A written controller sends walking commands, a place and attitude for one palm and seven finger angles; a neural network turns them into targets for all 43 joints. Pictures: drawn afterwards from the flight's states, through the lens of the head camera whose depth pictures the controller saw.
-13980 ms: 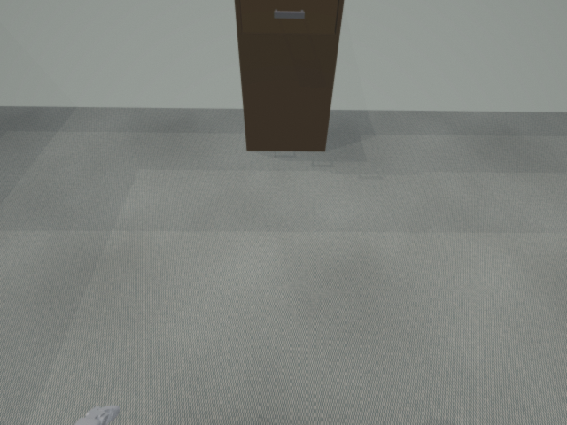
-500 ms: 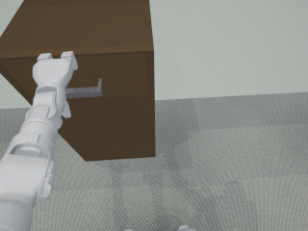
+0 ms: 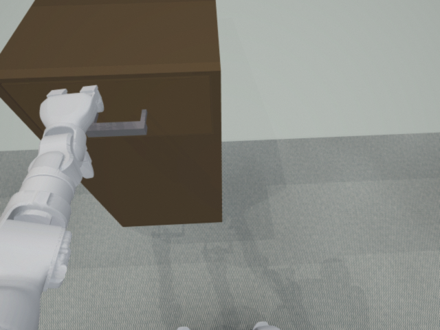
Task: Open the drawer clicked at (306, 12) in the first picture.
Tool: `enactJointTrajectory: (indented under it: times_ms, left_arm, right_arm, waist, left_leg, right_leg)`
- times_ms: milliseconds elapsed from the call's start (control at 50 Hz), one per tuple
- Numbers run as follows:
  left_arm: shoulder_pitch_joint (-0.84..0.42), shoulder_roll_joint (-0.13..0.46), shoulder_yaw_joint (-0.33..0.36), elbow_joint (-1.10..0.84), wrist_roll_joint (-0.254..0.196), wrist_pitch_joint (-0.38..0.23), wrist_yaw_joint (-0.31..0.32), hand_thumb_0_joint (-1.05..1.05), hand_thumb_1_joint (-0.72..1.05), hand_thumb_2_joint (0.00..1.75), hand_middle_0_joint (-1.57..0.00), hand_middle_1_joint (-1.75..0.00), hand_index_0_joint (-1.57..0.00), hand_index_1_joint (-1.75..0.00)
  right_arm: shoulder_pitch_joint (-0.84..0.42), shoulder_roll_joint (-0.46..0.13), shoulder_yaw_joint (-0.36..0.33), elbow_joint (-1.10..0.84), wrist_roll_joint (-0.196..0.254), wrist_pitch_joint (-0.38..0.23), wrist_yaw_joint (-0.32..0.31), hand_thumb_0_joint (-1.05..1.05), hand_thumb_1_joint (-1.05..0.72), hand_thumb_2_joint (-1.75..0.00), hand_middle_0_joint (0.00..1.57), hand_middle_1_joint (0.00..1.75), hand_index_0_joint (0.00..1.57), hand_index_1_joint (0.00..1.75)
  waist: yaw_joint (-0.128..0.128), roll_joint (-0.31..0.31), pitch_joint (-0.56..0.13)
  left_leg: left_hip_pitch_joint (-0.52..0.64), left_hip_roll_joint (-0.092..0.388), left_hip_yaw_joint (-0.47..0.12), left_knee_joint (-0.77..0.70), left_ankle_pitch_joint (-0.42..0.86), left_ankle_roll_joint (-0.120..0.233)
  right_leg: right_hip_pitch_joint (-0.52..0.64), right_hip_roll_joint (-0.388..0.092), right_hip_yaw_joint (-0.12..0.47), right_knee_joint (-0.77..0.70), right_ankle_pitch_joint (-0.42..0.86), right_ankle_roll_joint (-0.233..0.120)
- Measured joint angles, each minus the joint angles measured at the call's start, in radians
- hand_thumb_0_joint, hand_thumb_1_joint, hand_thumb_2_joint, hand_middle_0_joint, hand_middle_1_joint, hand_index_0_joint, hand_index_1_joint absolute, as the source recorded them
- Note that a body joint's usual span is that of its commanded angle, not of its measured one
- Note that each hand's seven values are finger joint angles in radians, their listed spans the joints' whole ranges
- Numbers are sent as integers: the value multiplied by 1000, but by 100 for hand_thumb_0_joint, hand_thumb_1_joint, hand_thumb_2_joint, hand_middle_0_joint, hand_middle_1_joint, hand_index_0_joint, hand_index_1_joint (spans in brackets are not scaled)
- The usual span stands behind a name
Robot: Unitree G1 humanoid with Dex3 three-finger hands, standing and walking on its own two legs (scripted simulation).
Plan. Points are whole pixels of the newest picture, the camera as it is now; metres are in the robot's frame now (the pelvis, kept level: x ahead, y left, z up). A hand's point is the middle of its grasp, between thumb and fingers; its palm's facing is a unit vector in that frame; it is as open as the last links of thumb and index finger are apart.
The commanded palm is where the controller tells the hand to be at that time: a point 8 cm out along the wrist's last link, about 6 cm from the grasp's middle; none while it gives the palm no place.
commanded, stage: move the hooked fingers above the handle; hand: left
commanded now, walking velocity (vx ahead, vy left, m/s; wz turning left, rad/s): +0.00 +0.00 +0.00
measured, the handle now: (118, 122) +0.55 +0.21 +0.01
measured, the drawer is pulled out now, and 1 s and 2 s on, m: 0.00 0.00 0.00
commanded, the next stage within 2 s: lower the fingers behind the handle in 1.18 s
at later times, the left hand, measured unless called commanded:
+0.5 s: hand (90, 138) +0.47 +0.24 +0.05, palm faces -0.19 -0.02 -0.98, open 13.8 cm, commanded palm +0.47 +0.22 +0.12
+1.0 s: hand (86, 134) +0.48 +0.25 +0.06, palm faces -0.17 +0.01 -0.99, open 13.7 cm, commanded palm +0.47 +0.23 +0.12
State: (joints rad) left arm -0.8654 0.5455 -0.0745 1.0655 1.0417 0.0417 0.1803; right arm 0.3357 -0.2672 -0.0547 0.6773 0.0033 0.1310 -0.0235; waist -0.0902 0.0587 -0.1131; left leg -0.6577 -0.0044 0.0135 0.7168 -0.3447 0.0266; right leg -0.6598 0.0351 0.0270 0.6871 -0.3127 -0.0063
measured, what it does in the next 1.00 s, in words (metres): stands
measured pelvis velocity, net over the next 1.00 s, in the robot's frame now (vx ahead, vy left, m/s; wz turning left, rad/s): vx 0.00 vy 0.00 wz -0.01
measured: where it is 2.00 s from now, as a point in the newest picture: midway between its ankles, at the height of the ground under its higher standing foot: outside the picture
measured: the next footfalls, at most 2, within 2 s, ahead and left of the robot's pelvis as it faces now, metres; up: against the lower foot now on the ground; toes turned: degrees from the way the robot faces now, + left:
none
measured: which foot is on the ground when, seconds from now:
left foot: down 0.00-1.00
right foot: down 0.00-1.00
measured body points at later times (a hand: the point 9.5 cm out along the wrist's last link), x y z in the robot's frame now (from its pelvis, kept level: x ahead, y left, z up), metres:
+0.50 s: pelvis +0.01 +0.00 +0.00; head +0.09 -0.01 +0.45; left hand +0.48 +0.24 +0.10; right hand +0.04 -0.27 -0.13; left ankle -0.01 +0.10 -0.71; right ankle +0.00 -0.12 -0.71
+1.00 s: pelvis +0.00 +0.00 +0.00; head +0.08 -0.02 +0.44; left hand +0.48 +0.24 +0.11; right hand +0.03 -0.26 -0.13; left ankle -0.01 +0.10 -0.71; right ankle +0.00 -0.12 -0.71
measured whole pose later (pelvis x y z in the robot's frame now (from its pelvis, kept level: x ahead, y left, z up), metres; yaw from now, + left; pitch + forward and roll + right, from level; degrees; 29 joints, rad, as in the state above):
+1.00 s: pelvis +0.00 +0.00 +0.00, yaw -1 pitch +15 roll -1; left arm -0.86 0.57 -0.05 1.09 1.05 0.01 0.14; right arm 0.34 -0.23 -0.01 0.65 0.02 0.14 -0.06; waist -0.12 0.05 -0.10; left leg -0.62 0.00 0.02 0.69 -0.34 0.03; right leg -0.63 0.04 0.04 0.67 -0.31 -0.01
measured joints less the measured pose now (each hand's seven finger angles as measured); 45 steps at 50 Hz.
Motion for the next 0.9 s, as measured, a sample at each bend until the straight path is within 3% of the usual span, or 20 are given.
enactJointTrajectory:
  times_ms: [60, 100, 180, 220, 260, 320, 380, 440, 500, 540, 600, 640, 700, 780, 840, 900]
  left_arm:
    - [57, -33, -56, -101, -45, -77, -88, 0, -49, 30, -31, -120, -31, -120]
    - [77, -58, -67, -154, -44, -157, -103, 0, -49, 30, -32, -120, -32, -120]
    - [72, -78, -10, -186, 8, -261, -14, 0, -49, 30, -32, -120, -32, -120]
    - [49, -68, 31, -168, 36, -242, 60, 0, -49, 30, -32, -120, -32, -120]
    - [27, -47, 67, -135, 59, -183, 125, 0, -49, 30, -32, -120, -32, -120]
    - [7, -32, 57, -82, 68, -106, 164, 0, -49, 30, -34, -123, -32, -121]
    - [1, -36, 46, -7, 50, -10, 98, 0, -49, 30, -34, -123, -33, -122]
    - [15, -18, 31, 36, 2, 18, 0, 0, -49, 30, -33, -122, -32, -121]
    - [42, -2, 5, -28, -17, -62, -83, 0, -49, 30, -33, -122, -32, -121]
    - [56, -1, -25, -103, -14, -140, -104, 0, -49, 30, -33, -121, -32, -120]
    - [48, -25, -46, -177, 1, -242, -70, 0, -49, 30, -32, -121, -32, -120]
    - [28, -42, -22, -175, 13, -268, -14, 0, -49, 30, -32, -121, -32, -120]
    - [1, -44, 32, -131, 31, -239, 78, 0, -49, 30, -34, -123, -32, -120]
    - [-8, -76, 42, -103, 58, -166, 156, 0, -49, 30, -41, -130, -34, -123]
    - [-21, -77, 36, -36, 78, -58, 148, 0, -49, 30, -39, -128, -35, -126]
    - [-27, -43, 54, 46, 55, 24, 95, 0, -49, 30, -37, -126, -34, -125]
  right_arm:
    - [31, 10, -4, 12, -4, 0, -16, 0, -91, -90, 20, 30, 20, 30]
    - [34, 16, -1, 20, -5, -2, -25, 1, -91, -89, 20, 30, 20, 30]
    - [9, 19, 8, 14, -8, -6, -26, 1, -91, -89, 20, 30, 20, 30]
    - [-9, 17, 12, 4, -12, -9, -18, 1, -91, -90, 20, 30, 20, 30]
    - [-27, 14, 16, -4, -17, -6, -8, 0, -91, -90, 20, 30, 20, 30]
    - [-35, 7, 16, -5, -13, 4, 4, 0, -91, -90, 20, 30, 20, 30]
    - [-35, 6, 21, 0, 3, 20, 4, 0, -91, -90, 20, 30, 20, 30]
    - [-26, 13, 29, -6, 18, 20, -13, 0, -91, -89, 20, 30, 20, 30]
    - [-3, 21, 24, -12, 14, 1, -35, 0, -91, -89, 20, 30, 20, 30]
    - [14, 20, 12, -12, 5, -14, -44, 0, -91, -89, 21, 30, 20, 30]
    - [23, 8, -6, 0, -5, -27, -43, 0, -90, -89, 20, 30, 20, 30]
    - [12, -3, -8, 9, -9, -28, -34, 0, -91, -89, 20, 30, 20, 30]
    - [-9, -13, -2, 4, -13, -20, -20, 0, -91, -90, 20, 30, 20, 30]
    - [-18, -14, 7, 0, -16, 1, 1, 0, -91, -90, 20, 30, 20, 30]
    - [-33, -2, 23, 3, -6, 26, 3, 0, -91, -90, 20, 30, 20, 30]
    - [-39, 16, 40, -6, 10, 37, -8, 0, -91, -90, 20, 30, 20, 30]
  waist:
    - [11, -2, -5]
    - [8, -11, -4]
    - [-16, -26, -5]
    - [-27, -26, -5]
    - [-29, -21, -3]
    - [-11, -4, -5]
    - [1, 9, -9]
    - [-6, 3, 0]
    - [-8, -15, 12]
    - [-3, -26, 13]
    - [1, -34, 6]
    - [-7, -35, 3]
    - [-25, -32, -6]
    - [-16, -15, -18]
    - [-19, -3, -19]
    - [-29, 2, -8]
  left_leg:
    - [39, -4, -12, -18, -1, 0]
    - [55, -6, -20, -15, -6, -1]
    - [37, -4, -19, 15, -22, -3]
    - [12, -2, -12, 32, -27, -4]
    - [-9, 1, -1, 40, -29, -4]
    - [-22, 4, 11, 36, -25, -2]
    - [0, 4, 18, 9, -15, -1]
    - [36, 3, 13, -22, -4, -1]
    - [55, 2, -4, -33, 1, -4]
    - [50, 0, -17, -24, -3, -6]
    - [23, -3, -31, 11, -18, -7]
    - [-1, -3, -30, 36, -30, -6]
    - [-36, -1, -17, 59, -39, -3]
    - [-53, 1, 1, 61, -37, 1]
    - [-35, 3, 15, 42, -28, 2]
    - [-4, 6, 26, 12, -14, 2]
  right_leg:
    - [46, -4, -12, -22, -3, 0]
    - [65, -6, -20, -22, -11, -1]
    - [45, -3, -19, 9, -26, -5]
    - [16, -1, -13, 30, -30, -6]
    - [-11, 2, -2, 43, -30, -5]
    - [-30, 4, 10, 43, -24, -2]
    - [-13, 5, 18, 20, -14, 0]
    - [25, 3, 14, -8, -7, 0]
    - [53, 1, -4, -27, -4, -5]
    - [56, 0, -16, -25, -8, -7]
    - [38, -3, -31, -2, -23, -7]
    - [15, -3, -31, 21, -33, -7]
    - [-26, -1, -18, 49, -39, -4]
    - [-52, 1, -1, 57, -34, 1]
    - [-43, 4, 14, 45, -23, 3]
    - [-19, 6, 25, 23, -9, 4]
